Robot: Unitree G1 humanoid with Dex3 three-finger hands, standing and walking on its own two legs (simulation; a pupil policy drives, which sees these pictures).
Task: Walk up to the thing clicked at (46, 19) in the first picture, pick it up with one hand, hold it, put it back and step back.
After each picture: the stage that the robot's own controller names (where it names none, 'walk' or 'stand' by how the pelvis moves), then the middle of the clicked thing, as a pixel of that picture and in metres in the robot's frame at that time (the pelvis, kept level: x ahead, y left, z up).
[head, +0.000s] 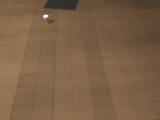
stand; (46, 19) +1.95 +0.57 -0.72
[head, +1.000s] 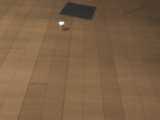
walk; (61, 26) +1.85 +0.29 -0.70
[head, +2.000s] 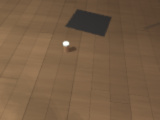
walk; (66, 47) +1.29 +0.19 -0.71
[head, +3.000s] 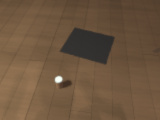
walk; (59, 82) +0.81 +0.23 -0.72
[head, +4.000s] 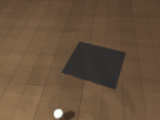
walk; (59, 116) +0.49 +0.24 -0.69
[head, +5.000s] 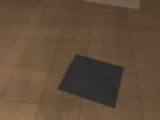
stand; out of the picture +0.33 +0.20 -0.71
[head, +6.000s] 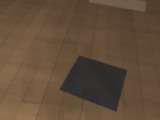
stand; out of the picture +0.33 +0.21 -0.72
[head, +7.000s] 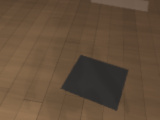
stand; out of the picture +0.35 +0.21 -0.71
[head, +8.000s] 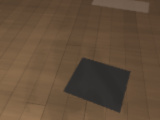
stand; out of the picture +0.34 +0.21 -0.73
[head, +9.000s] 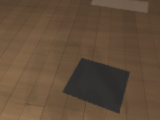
stand; out of the picture +0.33 +0.21 -0.73
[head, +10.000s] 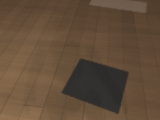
stand; out of the picture +0.32 +0.21 -0.73
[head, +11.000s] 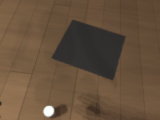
go down; (49, 112) +0.36 +0.20 -0.62
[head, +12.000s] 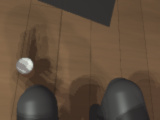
go down; (26, 68) +0.43 +0.21 -0.30
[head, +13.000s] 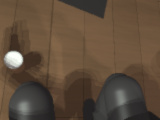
close in; (15, 63) +0.43 +0.22 -0.29
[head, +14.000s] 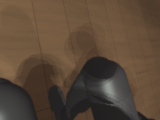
close in; out of the picture +0.42 +0.25 -0.23
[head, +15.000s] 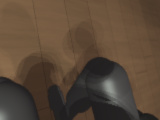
lift; out of the picture +0.42 +0.26 -0.23
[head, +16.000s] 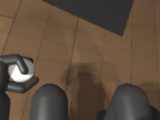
lift; (23, 75) +0.34 +0.23 -0.07
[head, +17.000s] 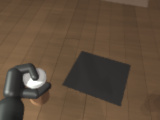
hold; (37, 87) +0.33 +0.17 +0.05
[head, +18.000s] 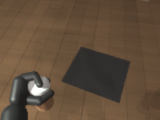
hold; (42, 94) +0.32 +0.17 +0.00
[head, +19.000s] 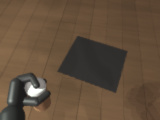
crouch; (39, 95) +0.32 +0.17 -0.04
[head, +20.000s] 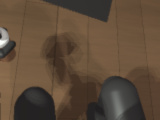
lower; (1, 46) +0.47 +0.23 -0.10
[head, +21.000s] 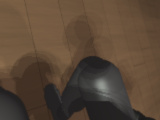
lower; out of the picture +0.44 +0.27 -0.24
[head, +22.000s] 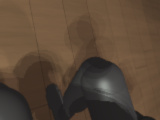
lower; out of the picture +0.44 +0.27 -0.24
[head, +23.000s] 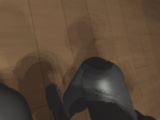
lower; out of the picture +0.44 +0.27 -0.23
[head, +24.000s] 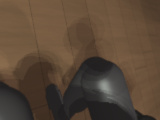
lower; out of the picture +0.44 +0.27 -0.23
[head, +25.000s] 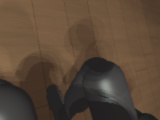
draw back; out of the picture +0.43 +0.26 -0.24
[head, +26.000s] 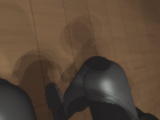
withdraw; out of the picture +0.42 +0.25 -0.24
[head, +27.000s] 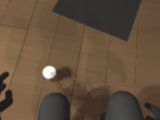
walk; (50, 74) +0.44 +0.18 -0.41
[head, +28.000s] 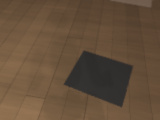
stand; out of the picture +0.36 +0.16 -0.66
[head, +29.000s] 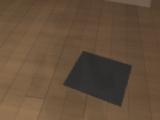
stand; out of the picture +0.37 +0.18 -0.67
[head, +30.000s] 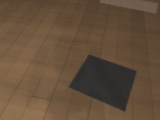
stand; out of the picture +0.36 +0.16 -0.71
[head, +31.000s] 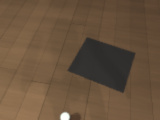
walk; (65, 119) +0.40 +0.15 -0.71
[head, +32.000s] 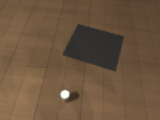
walk; (65, 96) +0.55 +0.13 -0.70
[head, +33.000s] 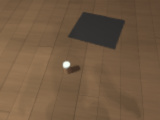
walk; (67, 67) +0.86 +0.23 -0.70
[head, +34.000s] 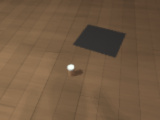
stand; (71, 70) +1.00 +0.17 -0.71
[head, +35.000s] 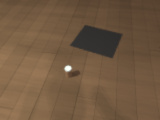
stand; (68, 71) +0.99 +0.19 -0.73
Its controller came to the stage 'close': yes
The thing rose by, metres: 0.72
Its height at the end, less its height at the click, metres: +0.00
